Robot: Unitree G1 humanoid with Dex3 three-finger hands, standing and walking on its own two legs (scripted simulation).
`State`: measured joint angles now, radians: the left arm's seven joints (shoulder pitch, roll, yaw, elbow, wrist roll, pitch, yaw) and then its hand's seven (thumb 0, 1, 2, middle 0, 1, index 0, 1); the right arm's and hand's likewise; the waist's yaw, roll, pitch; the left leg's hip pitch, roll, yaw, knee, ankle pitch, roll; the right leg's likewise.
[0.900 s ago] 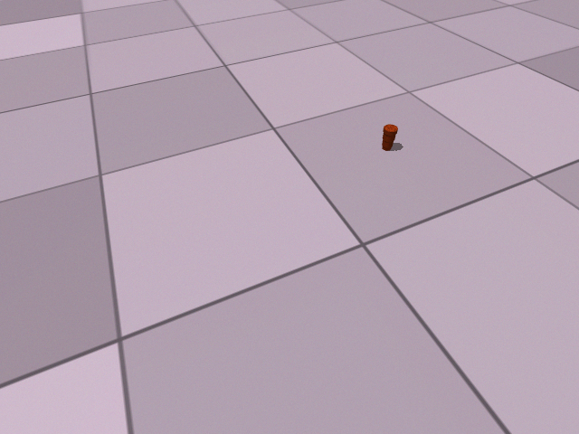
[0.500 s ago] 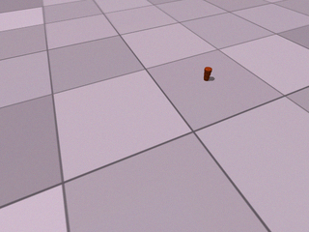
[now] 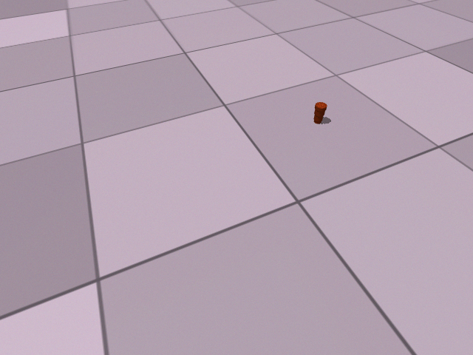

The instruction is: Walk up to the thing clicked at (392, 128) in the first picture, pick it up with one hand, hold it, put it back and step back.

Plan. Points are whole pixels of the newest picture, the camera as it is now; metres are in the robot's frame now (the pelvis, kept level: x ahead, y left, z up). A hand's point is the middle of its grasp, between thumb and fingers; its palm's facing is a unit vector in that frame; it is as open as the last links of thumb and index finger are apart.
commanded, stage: stand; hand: left
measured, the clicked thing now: (319, 113) +1.79 -0.50 -0.71
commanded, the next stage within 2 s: walk up in 0.22 s
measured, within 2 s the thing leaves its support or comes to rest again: neither
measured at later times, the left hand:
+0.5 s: hand out of the picture +0.16 +0.23 -0.13, palm faces -0.17 -0.91 -0.38, open 7.4 cm
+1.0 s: hand (201, 263) +0.38 +0.12 -0.18, palm faces -0.30 -0.90 -0.32, open 7.4 cm
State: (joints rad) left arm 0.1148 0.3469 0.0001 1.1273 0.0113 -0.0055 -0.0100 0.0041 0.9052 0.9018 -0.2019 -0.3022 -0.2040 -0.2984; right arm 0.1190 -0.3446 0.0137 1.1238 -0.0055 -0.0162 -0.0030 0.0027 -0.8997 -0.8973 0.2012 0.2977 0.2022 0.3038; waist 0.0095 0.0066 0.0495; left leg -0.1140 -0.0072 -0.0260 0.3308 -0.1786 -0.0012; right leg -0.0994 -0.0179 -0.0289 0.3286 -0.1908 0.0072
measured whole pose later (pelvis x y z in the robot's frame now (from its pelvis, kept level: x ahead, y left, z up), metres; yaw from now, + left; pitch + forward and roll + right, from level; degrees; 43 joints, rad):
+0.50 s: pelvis +0.05 -0.06 -0.01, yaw -9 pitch -2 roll +2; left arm 0.22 0.45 0.10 0.99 0.03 0.01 -0.14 0.01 0.91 0.90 -0.20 -0.30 -0.20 -0.30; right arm 0.24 -0.46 -0.10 0.99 -0.05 -0.07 0.04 0.00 -0.90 -0.90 0.21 0.30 0.21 0.30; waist 0.00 0.01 0.01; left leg -0.03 0.09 0.12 0.40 -0.34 -0.02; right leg -0.43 -0.12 -0.01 0.70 -0.32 -0.01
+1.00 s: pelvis +0.28 -0.13 -0.03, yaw -17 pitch -2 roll +0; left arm 0.35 0.42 0.05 0.91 0.01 -0.05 -0.07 0.01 0.90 0.90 -0.20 -0.30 -0.21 -0.30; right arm 0.22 -0.41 -0.09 0.88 -0.04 -0.10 0.07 0.00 -0.90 -0.90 0.20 0.30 0.20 0.30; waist 0.03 -0.04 0.05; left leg -0.42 0.06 0.11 0.65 -0.19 0.02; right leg -0.16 0.00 0.05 0.84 -0.48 -0.04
